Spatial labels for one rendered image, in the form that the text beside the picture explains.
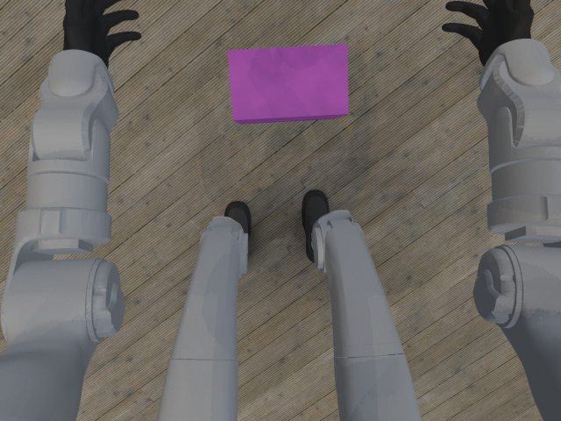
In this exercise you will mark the robot right forearm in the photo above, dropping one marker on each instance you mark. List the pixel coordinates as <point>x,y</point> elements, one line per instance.
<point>520,100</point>

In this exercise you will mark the robot right hand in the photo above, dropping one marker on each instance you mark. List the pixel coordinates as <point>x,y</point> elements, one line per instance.
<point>501,21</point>

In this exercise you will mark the robot right thigh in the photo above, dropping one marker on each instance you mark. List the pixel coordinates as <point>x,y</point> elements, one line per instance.
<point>373,381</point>

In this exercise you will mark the left robot upper arm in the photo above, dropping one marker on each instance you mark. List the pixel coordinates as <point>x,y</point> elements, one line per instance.
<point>56,312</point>

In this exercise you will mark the robot right shin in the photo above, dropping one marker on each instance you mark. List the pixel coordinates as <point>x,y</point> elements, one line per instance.
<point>337,214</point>

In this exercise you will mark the carton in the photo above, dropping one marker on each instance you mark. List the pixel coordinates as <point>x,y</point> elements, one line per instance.
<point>294,83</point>

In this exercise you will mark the right robot upper arm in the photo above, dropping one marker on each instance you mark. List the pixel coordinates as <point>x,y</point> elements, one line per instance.
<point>519,289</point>

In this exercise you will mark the robot left forearm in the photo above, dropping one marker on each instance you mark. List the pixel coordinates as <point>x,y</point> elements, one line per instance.
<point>68,167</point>

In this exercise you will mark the robot left hand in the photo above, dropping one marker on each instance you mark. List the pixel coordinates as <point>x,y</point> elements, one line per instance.
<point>86,28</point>

